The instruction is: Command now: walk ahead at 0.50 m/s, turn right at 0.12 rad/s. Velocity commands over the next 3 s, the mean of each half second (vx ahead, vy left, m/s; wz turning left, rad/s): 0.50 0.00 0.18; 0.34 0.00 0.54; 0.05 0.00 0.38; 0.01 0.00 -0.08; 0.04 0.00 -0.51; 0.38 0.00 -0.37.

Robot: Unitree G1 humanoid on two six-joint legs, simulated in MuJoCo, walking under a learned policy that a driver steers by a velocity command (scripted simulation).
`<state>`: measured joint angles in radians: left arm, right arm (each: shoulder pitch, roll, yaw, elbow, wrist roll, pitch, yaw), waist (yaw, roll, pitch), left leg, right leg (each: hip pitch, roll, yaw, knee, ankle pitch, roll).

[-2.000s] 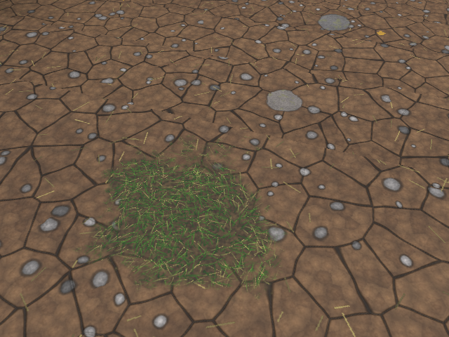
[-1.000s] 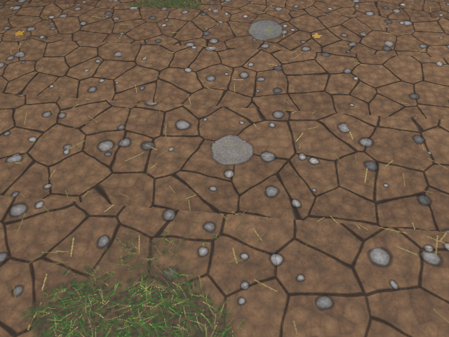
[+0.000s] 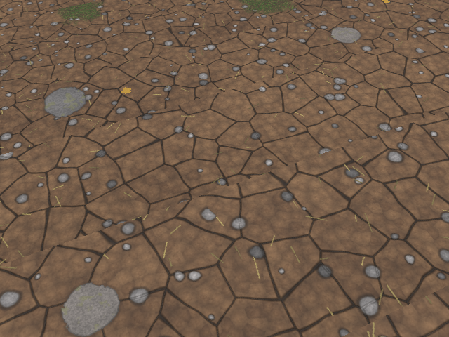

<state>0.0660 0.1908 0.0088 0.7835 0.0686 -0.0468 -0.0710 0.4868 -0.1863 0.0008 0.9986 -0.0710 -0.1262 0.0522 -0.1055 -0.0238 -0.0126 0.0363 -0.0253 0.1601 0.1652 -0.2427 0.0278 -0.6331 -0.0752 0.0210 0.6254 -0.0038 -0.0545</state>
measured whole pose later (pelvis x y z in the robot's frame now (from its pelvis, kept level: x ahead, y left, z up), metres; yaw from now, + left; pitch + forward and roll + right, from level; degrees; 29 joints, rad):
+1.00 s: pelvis +0.56 +0.07 -0.16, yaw +27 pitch +3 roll +1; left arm 0.12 0.26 0.02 0.80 0.03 -0.13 -0.01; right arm 0.34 -0.27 -0.07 0.89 -0.06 -0.10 0.06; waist -0.03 -0.01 -0.01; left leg -0.31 -0.06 0.01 0.49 -0.23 0.08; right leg -0.60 -0.12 0.05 1.02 -0.41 0.07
